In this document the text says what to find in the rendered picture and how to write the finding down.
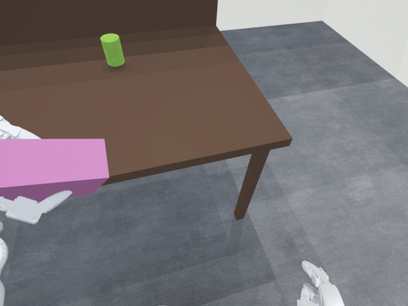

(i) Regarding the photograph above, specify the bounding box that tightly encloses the right robot hand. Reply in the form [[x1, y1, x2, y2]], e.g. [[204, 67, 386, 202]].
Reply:
[[297, 261, 345, 306]]

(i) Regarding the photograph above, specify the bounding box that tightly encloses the sponge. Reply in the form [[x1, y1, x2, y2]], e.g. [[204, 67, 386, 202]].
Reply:
[[0, 139, 109, 202]]

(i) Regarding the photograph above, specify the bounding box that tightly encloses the left robot hand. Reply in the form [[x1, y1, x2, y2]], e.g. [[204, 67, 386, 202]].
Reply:
[[0, 116, 72, 224]]

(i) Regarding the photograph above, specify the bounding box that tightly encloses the table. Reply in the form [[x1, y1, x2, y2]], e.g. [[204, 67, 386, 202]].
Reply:
[[0, 0, 293, 220]]

